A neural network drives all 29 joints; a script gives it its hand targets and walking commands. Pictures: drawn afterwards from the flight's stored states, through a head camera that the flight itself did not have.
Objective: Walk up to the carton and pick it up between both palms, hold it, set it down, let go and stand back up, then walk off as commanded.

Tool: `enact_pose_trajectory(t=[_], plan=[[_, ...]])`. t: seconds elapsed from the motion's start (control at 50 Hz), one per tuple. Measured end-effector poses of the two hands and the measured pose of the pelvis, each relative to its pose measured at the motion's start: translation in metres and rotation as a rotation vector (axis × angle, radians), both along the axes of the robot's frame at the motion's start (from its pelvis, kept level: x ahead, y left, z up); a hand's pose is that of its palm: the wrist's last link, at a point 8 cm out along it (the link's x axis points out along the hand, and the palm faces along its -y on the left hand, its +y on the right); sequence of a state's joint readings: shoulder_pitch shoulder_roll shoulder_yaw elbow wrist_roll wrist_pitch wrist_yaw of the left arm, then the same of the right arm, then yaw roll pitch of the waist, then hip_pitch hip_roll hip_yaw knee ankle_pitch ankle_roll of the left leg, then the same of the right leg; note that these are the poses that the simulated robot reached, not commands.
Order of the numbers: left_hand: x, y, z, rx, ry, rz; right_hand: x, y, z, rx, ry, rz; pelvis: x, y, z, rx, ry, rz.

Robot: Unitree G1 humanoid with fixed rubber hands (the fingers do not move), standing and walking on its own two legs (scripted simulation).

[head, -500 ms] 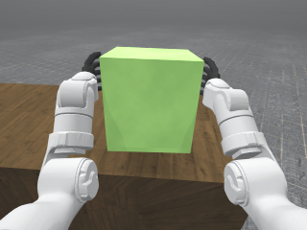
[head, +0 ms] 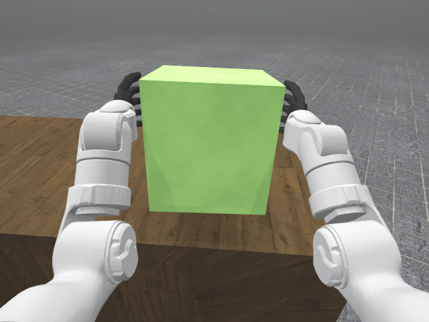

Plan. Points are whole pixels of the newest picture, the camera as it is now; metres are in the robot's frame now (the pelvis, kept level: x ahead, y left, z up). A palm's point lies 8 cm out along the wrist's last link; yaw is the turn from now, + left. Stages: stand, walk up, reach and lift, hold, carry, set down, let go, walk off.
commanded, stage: hold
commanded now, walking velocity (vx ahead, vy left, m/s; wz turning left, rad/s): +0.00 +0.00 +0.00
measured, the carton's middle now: (210, 134) +0.40 +0.00 +0.24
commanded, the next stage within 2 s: set down in 0.26 s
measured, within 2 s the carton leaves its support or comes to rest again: neither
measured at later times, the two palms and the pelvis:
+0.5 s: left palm (123, 102) +0.39 +0.15 +0.31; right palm (290, 115) +0.39 -0.14 +0.29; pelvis +0.01 +0.00 +0.00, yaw +0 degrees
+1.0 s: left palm (130, 140) +0.40 +0.16 +0.23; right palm (276, 142) +0.42 -0.14 +0.21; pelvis +0.02 +0.00 +0.00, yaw +1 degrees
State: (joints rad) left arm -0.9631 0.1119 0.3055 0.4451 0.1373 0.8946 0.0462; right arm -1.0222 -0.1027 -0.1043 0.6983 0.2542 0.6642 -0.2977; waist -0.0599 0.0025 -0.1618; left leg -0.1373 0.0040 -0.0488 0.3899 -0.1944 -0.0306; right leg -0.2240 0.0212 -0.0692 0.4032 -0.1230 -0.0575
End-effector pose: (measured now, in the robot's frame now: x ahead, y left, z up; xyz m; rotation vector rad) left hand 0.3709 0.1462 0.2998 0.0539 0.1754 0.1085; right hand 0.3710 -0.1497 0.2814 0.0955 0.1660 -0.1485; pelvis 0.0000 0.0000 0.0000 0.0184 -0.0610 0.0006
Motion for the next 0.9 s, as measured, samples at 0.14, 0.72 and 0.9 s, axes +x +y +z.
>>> enact_pose_trajectory(t=[0.14,0.72,0.9], plan=[[0.000,0.000,0.000,-0.001,0.000,0.001,0.000,0.000,0.000,-0.001,0.001,0.000,0.000,0.000,0.000,0.000,0.000,0.000],[0.035,0.019,-0.019,-0.034,-0.070,0.027,0.041,0.020,-0.028,-0.042,-0.065,0.021,0.016,0.002,0.001,-0.010,-0.008,0.020],[0.035,0.015,-0.063,-0.054,-0.023,0.041,0.045,0.016,-0.059,-0.016,-0.025,0.025,0.020,0.003,0.002,-0.011,-0.005,0.023]])
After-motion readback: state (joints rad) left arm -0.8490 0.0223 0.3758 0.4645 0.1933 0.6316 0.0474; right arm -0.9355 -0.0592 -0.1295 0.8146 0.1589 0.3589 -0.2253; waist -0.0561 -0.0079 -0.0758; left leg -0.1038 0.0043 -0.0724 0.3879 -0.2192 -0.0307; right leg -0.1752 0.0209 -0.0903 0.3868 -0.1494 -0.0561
